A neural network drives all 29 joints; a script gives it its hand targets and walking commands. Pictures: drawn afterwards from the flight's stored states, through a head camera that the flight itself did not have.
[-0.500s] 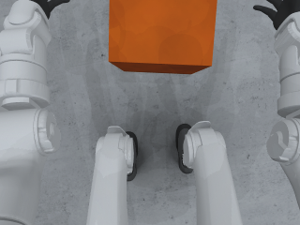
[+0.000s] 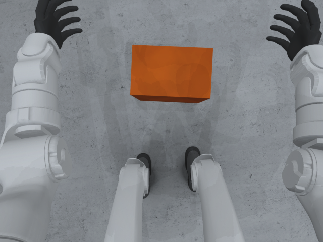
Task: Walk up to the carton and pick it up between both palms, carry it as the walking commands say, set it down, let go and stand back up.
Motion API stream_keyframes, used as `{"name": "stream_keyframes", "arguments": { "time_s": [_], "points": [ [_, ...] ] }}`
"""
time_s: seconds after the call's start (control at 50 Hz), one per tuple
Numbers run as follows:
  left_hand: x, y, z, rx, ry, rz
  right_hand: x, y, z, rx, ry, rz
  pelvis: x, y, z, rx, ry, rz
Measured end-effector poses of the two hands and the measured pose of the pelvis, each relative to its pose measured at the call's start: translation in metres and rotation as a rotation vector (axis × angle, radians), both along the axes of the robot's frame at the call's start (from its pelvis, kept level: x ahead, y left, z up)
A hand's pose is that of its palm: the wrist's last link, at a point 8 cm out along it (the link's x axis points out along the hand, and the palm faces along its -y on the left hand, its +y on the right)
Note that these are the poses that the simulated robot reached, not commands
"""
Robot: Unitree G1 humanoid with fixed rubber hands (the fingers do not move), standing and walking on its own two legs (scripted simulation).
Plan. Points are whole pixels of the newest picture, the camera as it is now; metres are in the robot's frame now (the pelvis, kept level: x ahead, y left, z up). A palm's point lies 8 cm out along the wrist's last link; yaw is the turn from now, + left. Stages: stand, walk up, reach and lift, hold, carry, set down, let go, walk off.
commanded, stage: set down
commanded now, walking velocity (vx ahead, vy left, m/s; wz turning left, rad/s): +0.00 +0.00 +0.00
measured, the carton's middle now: (170, 78) +0.52 -0.02 -0.48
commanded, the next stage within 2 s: let go in 0.30 s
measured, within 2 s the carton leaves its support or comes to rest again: neither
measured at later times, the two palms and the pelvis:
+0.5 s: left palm (36, 57) +0.49 +0.22 -0.04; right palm (318, 62) +0.45 -0.26 -0.04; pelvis +0.03 +0.00 +0.07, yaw +0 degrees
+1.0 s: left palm out of the picture +0.29 +0.24 +0.08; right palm out of the picture +0.27 -0.24 +0.08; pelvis +0.07 +0.00 +0.16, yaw +0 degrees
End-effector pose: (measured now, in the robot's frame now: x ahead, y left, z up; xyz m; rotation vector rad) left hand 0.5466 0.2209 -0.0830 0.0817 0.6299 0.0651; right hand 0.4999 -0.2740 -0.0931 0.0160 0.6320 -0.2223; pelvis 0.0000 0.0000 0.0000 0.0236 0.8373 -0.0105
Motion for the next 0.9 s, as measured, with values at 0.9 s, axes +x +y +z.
{"name": "stream_keyframes", "arguments": {
  "time_s": [0.9],
  "points": [
    [-0.218,0.018,0.143,0.107,0.144,-0.017,-0.191,0.032,0.154,-0.113,0.163,0.184,0.066,0.001,0.145,-0.016,-0.507,0.01]
  ]
}}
